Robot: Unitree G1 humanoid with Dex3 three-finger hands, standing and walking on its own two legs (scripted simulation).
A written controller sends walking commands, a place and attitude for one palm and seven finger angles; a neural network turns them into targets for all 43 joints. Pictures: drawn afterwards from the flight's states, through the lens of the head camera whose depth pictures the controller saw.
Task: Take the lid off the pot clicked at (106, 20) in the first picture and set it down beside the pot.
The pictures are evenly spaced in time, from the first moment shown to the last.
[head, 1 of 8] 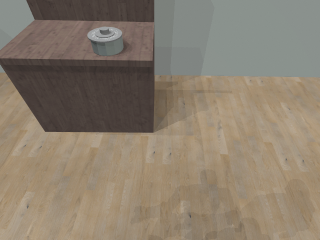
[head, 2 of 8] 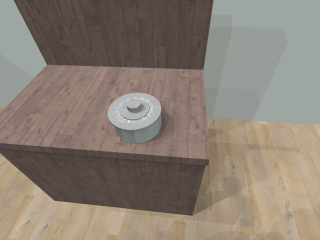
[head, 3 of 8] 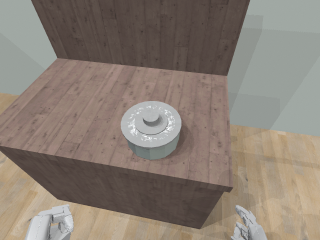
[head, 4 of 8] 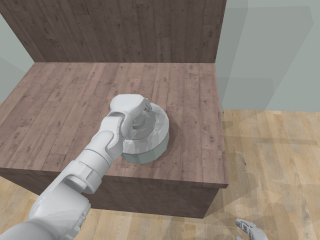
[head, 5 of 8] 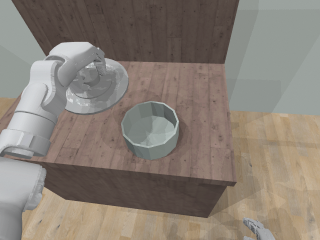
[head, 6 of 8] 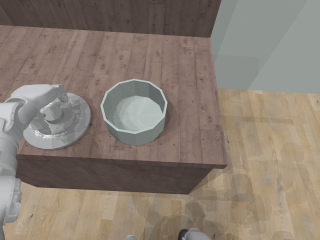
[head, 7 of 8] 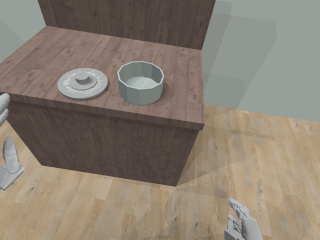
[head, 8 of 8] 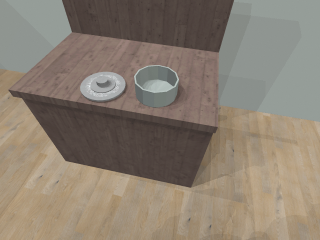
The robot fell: no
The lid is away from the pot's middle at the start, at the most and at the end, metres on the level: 0.00 0.24 0.23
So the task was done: yes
